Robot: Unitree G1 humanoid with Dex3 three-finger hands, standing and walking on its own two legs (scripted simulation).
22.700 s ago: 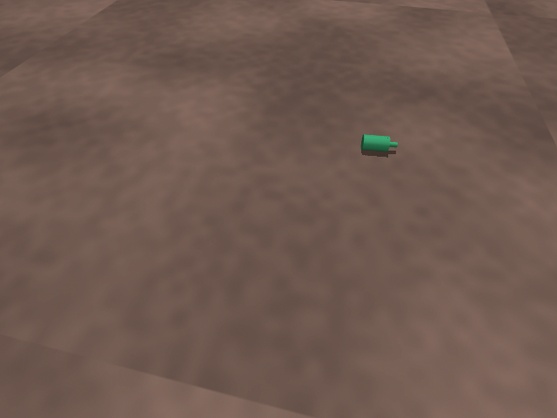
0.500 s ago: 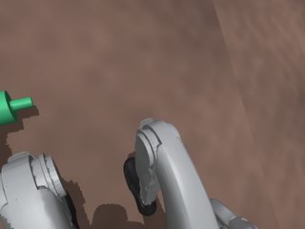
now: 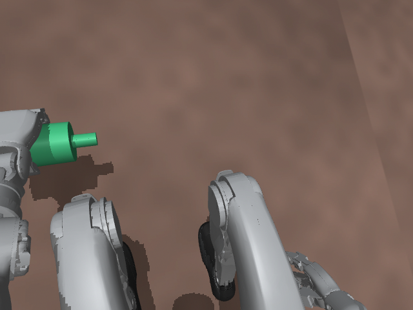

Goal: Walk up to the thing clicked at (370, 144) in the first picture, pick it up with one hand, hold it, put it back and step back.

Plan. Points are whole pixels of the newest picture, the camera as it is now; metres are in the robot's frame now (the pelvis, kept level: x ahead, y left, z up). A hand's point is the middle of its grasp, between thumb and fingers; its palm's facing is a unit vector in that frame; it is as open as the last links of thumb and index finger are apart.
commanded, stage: settle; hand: left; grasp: from above
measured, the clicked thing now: (47, 144) +0.44 +0.27 -0.19
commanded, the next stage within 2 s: lift in 0.16 s
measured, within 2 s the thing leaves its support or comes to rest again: neither
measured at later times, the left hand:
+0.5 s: hand (2, 145) +0.42 +0.31 -0.10, palm faces -0.44 -0.04 -0.89, open 11.3 cm
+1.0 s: hand out of the picture +0.35 +0.31 +0.06, palm faces -0.41 -0.09 -0.91, open 11.3 cm
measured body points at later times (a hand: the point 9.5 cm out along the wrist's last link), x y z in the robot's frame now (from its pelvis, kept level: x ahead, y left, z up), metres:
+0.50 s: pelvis -0.01 +0.00 +0.04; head +0.20 +0.07 +0.43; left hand +0.44 +0.31 -0.05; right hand +0.07 -0.27 -0.07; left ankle +0.08 +0.13 -0.29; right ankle +0.10 -0.11 -0.29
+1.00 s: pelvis -0.01 +0.01 +0.16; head +0.16 +0.06 +0.58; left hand +0.37 +0.31 +0.11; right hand +0.15 -0.25 +0.05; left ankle +0.08 +0.13 -0.29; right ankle +0.10 -0.11 -0.29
